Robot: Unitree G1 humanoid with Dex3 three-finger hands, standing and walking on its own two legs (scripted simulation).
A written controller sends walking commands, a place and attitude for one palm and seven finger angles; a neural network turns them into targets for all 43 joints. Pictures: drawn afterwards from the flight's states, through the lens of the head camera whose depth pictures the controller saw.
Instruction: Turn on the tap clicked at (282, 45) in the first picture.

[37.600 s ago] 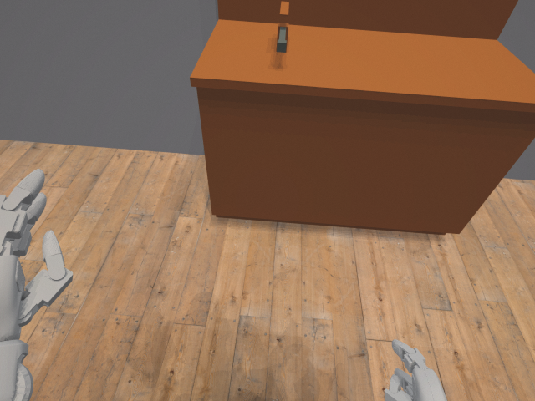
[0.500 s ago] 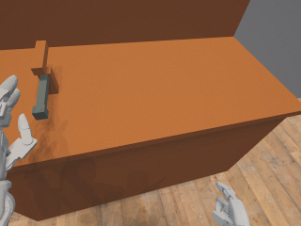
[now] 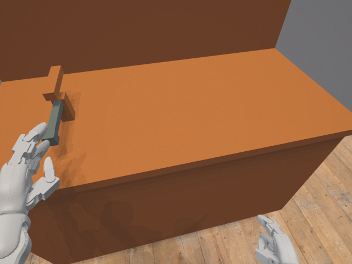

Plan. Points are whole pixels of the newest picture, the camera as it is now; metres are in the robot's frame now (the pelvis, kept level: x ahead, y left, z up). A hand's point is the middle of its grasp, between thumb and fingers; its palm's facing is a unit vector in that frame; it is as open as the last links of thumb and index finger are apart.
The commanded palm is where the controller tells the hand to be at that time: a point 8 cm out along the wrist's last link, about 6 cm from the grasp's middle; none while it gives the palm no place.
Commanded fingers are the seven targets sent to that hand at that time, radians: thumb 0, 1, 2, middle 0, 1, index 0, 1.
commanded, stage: turn the palm inward beside the body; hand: left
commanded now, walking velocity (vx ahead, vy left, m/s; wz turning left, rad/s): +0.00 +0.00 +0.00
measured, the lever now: (50, 138) +0.36 +0.35 +0.09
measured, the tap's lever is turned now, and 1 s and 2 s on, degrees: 0 0 0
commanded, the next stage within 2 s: reach beside the lever's end, fingers flat in 1.90 s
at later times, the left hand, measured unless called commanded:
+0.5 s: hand (55, 178) +0.22 +0.24 +0.15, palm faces +0.48 -0.84 -0.26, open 7.4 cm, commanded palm +0.16 +0.28 +0.17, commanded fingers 0.00 0.90 0.90 -0.20 -0.30 -0.20 -0.30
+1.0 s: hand (40, 188) +0.20 +0.26 +0.14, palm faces +0.49 -0.85 -0.19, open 7.4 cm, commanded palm +0.15 +0.29 +0.16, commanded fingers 0.00 0.90 0.90 -0.20 -0.30 -0.20 -0.30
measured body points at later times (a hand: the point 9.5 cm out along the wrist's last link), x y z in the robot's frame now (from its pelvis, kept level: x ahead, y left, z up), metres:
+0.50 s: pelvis +0.02 -0.03 -0.01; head +0.03 -0.04 +0.44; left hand +0.19 +0.28 +0.16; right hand +0.23 -0.26 -0.09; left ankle -0.02 +0.12 -0.73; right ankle +0.06 -0.12 -0.73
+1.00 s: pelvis +0.02 +0.01 -0.01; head +0.02 +0.00 +0.44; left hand +0.17 +0.30 +0.15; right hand +0.24 -0.18 -0.08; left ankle -0.02 +0.12 -0.73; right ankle +0.06 -0.12 -0.73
